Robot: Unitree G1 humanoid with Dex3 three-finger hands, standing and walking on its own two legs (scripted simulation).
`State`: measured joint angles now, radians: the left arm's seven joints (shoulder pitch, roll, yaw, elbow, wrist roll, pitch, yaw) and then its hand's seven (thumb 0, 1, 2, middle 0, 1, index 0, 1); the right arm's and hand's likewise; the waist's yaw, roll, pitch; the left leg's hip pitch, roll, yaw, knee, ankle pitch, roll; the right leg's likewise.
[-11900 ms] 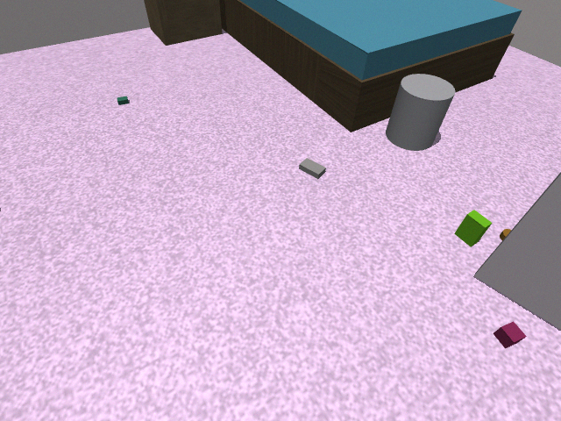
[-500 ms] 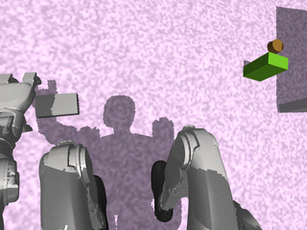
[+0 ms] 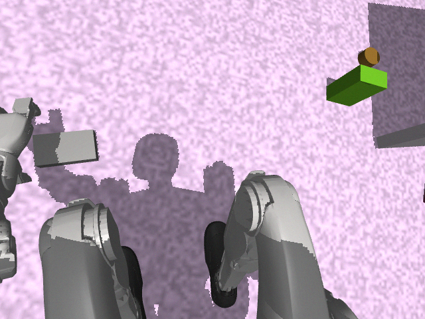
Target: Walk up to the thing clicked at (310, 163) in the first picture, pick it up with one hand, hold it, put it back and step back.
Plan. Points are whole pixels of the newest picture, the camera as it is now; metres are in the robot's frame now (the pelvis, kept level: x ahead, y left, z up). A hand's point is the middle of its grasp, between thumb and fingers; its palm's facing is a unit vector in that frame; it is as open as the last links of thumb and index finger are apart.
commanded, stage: rise first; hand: left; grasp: from above
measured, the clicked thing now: (66, 148) +0.45 +0.24 -0.30
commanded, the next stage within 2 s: approach in 1.18 s
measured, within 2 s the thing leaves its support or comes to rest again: neither
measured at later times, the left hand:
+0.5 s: hand (18, 153) +0.42 +0.29 -0.18, palm faces -0.46 -0.07 -0.89, open 13.4 cm
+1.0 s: hand (20, 153) +0.42 +0.29 -0.18, palm faces -0.47 -0.07 -0.88, open 13.2 cm
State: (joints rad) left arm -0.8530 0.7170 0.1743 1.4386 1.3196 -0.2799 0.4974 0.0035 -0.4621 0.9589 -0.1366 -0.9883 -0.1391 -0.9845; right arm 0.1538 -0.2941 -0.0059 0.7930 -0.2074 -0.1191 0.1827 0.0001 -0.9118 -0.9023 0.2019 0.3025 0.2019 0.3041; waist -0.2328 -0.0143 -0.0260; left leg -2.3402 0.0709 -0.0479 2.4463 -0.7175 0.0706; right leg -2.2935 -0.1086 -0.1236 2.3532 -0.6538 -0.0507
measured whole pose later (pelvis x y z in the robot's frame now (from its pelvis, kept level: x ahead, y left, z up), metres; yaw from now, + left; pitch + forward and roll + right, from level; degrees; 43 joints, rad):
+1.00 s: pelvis +0.00 +0.00 +0.00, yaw +1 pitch +34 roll -6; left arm -0.86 0.70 0.16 1.47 1.33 -0.29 0.49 0.00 -0.37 0.90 -0.26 -0.85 -0.24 -0.87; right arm 0.16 -0.29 0.00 0.80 -0.20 -0.13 0.21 0.00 -0.91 -0.90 0.20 0.30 0.20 0.30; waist -0.24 -0.01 -0.05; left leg -2.33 0.06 -0.04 2.43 -0.71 0.07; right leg -2.29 -0.11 -0.11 2.35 -0.65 -0.05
